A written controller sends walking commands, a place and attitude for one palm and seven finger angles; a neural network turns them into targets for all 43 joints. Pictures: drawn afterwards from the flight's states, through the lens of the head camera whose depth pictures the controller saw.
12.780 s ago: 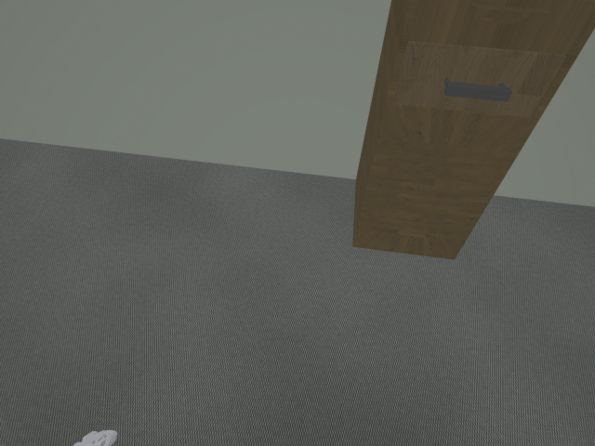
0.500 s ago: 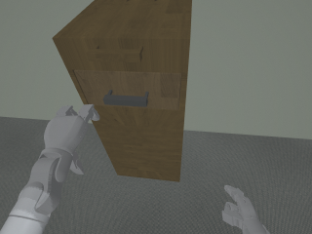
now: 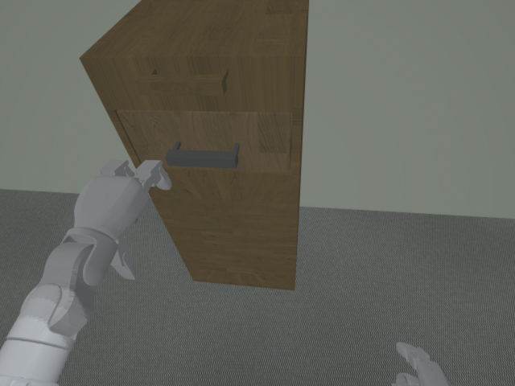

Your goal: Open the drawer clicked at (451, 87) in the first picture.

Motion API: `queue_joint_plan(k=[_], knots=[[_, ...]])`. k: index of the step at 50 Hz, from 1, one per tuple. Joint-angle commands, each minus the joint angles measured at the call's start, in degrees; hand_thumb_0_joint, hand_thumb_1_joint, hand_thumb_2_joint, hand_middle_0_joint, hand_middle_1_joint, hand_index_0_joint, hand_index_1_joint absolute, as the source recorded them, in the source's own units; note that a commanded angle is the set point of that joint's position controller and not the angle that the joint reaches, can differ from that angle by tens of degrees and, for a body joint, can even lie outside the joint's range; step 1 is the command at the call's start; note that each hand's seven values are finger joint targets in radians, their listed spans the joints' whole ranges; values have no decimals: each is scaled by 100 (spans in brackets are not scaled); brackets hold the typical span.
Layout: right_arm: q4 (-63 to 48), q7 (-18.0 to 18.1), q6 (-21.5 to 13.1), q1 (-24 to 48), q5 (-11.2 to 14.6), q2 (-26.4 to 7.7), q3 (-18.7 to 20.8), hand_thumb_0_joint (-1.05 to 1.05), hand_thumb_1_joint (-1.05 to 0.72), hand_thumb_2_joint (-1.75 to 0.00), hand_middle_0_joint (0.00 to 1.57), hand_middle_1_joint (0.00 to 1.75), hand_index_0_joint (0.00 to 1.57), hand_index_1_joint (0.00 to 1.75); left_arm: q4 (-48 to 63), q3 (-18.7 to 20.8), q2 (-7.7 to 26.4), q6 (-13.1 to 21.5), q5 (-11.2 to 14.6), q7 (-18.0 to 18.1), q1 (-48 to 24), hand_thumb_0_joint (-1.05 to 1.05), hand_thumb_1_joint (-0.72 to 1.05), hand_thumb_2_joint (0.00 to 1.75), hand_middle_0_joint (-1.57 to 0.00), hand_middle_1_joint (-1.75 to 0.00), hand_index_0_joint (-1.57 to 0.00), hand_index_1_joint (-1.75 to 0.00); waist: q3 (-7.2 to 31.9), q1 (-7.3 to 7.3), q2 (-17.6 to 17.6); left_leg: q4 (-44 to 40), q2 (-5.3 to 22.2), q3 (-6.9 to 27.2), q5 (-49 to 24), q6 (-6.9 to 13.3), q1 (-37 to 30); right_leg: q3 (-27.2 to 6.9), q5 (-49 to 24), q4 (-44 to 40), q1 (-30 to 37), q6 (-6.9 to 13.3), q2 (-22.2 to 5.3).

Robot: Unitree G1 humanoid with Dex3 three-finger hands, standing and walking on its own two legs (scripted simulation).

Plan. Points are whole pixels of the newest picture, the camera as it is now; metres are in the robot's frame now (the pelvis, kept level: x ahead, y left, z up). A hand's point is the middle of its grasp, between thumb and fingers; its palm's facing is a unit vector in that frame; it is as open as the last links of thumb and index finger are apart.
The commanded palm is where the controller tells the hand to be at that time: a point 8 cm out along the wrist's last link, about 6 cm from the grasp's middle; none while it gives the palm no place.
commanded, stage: raise the hand with hooked fingers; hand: left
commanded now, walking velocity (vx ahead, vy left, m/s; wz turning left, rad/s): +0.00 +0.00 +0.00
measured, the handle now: (204, 152) +0.58 +0.22 +0.01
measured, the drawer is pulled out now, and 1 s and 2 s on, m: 0.00 0.00 0.00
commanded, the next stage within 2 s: move the hooked fingers above the handle in 0.06 s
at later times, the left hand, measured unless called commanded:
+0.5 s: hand (147, 202) +0.35 +0.23 +0.10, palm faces +0.01 -0.05 -1.00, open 13.9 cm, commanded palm +0.33 +0.24 +0.16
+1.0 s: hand (173, 176) +0.43 +0.22 +0.08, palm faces -0.01 -0.04 -1.00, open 13.9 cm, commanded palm +0.41 +0.23 +0.14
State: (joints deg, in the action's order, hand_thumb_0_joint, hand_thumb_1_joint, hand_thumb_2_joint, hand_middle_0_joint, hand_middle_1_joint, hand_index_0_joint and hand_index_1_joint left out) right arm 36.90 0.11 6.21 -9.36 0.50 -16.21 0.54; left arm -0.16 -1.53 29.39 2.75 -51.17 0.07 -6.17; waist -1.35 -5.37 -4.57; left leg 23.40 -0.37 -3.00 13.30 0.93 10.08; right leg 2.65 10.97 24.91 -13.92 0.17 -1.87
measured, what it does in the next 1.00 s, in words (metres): stands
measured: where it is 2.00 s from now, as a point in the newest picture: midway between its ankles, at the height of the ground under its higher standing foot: outside the picture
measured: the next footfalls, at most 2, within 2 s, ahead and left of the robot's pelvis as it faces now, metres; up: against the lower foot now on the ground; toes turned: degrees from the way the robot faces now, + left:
none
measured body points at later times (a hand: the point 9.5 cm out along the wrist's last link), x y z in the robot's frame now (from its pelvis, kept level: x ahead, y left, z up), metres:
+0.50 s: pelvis +0.00 -0.01 +0.00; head +0.02 -0.04 +0.45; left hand +0.34 +0.23 +0.15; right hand +0.19 -0.23 -0.11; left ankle -0.01 +0.11 -0.74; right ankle +0.02 -0.12 -0.74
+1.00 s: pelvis +0.02 +0.01 -0.01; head +0.07 -0.02 +0.44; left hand +0.42 +0.22 +0.13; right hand +0.14 -0.24 -0.14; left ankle -0.01 +0.11 -0.74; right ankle +0.02 -0.12 -0.74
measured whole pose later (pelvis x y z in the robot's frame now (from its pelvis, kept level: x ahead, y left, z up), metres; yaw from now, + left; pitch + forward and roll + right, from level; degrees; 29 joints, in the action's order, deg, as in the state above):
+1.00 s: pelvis +0.02 +0.01 -0.01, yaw +0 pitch +7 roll +0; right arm 38.2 1.3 6.3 -13.7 1.6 -14.6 1.9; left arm -29.5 -6.4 26.6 2.0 -56.1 4.5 -30.0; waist 2.5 -1.8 -3.2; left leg 28.0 -0.4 -3.5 16.7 1.3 18.4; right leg 2.0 14.0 29.2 -22.3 -0.3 -2.0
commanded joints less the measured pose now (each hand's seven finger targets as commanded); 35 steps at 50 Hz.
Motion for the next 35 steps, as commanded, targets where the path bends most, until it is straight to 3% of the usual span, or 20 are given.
queue_joint_plan(k=[1, 7, 10, 11, 12, 14, 17, 18, 23, 27, 30, 31, 33, 35], knots=[[-947, 9, -328, 933, 52, -462, 179, 0, -90, -90, 20, 30, 20, 30, 1001, 909, 1288, -117, -37, 478, -1844, 0, -50, 30, -30, -120, -30, -120, 1488, -52, 227, -375, -121, 140, -1015, 21, 75, -174, -334, -279, 933, 206, 200], [-935, 62, -358, 998, 44, -446, 147, 0, -90, -90, 20, 30, 20, 30, 908, 696, 1205, -288, -78, 344, -1799, 0, -50, 30, -30, -120, -30, -120, 1498, -24, 338, -369, -155, 79, -1068, 61, 48, -195, -508, -302, 1068, 184, 163], [-853, 129, -335, 936, 57, -467, 112, 0, -90, -90, 20, 30, 20, 30, 506, 596, 1185, -321, -67, 232, -2109, 0, -50, 30, -30, -120, -30, -120, 1206, 95, 558, -380, -152, 46, -861, 72, 154, -187, -380, -400, 875, 144, 159], [-861, 149, -345, 947, 83, -480, 111, 0, -90, -90, 20, 30, 20, 30, 298, 766, 1345, -315, -66, 209, -2112, 0, -50, 30, -30, -120, -30, -120, 1109, 86, 692, -377, -141, 34, -724, 77, 217, -218, -182, -458, 840, 132, 183], [-826, 171, -346, 927, 73, -469, 81, 0, -90, -90, 20, 30, 20, 30, 103, 569, 1216, -301, -113, 177, -2316, 0, -50, 30, -30, -120, -30, -120, 1060, 123, 638, -377, -157, 17, -680, 76, 264, -193, -134, -443, 792, 130, 157], [-816, 207, -368, 859, 73, -457, 98, 0, -90, -90, 20, 30, 20, 30, 88, 380, 1139, -185, -161, 169, -2836, 0, -50, 30, -30, -120, -30, -120, 1217, 183, 426, -343, -179, 25, -615, 75, 151, -202, -77, -446, 691, 135, 154], [-823, 237, -430, 740, 38, -441, 128, 0, -90, -90, 20, 30, 20, 30, 46, 625, 1403, 23, -177, 219, -3103, 0, -50, 30, -30, -120, -30, -120, 1736, 116, 419, -219, -206, 53, -900, 96, 93, -245, -430, -312, 969, 141, 134], [-806, 248, -422, 713, 34, -433, 142, 0, -90, -90, 20, 30, 20, 30, -104, 735, 1475, 65, -175, 242, -3015, 0, -50, 30, -30, -120, -30, -120, 1711, 95, 393, -213, -203, 48, -987, 88, 144, -229, -576, -275, 995, 151, 135], [-774, 220, -379, 570, 62, -469, 183, 0, -90, -90, 20, 30, 20, 30, -543, 416, 1150, 104, -198, 279, -3312, 0, -50, 30, -30, -120, -30, -120, 1640, 195, 314, -127, -185, 31, -1185, 60, 202, -160, -804, -171, 722, 176, 155], [-764, 211, -327, 446, 73, -512, 205, 0, -90, -90, 20, 30, 20, 30, -921, 452, 1228, 55, -247, 312, -3493, 0, -50, 30, -30, -120, -30, -120, 1682, 200, 463, -100, -168, 45, -1196, 55, 336, -146, -808, -97, 705, 186, 165], [-788, 213, -307, 332, 76, -522, 259, 0, -90, -90, 20, 30, 20, 30, -875, 405, 1223, 99, -305, 371, -3741, 0, -50, 30, -30, -120, -30, -120, 2036, 191, 351, -11, -172, 57, -1418, 71, 216, -155, -999, 20, 707, 203, 184], [-764, 205, -309, 296, 73, -536, 267, 0, -90, -90, 20, 30, 20, 30, -878, 374, 1221, 131, -317, 394, -3911, 0, -50, 30, -30, -120, -30, -120, 2072, 250, 351, 13, -160, 93, -1483, 58, 198, -134, -1007, 42, 659, 213, 203], [-770, 182, -311, 201, 73, -508, 320, 0, -90, -90, 20, 30, 20, 30, -826, 322, 1107, 164, -312, 463, -3835, 0, -50, 30, -30, -120, -30, -120, 2201, 208, 214, 79, -135, 107, -1747, 55, 70, -111, -1168, 139, 594, 235, 221], [-718, 181, -291, 113, 73, -537, 324, 0, -90, -90, 20, 30, 20, 30, -1029, 437, 1216, 137, -311, 538, -3937, 0, -50, 30, -30, -120, -30, -120, 2146, 238, 339, 108, -128, 102, -1821, 50, 160, -102, -1300, 166, 582, 232, 228]])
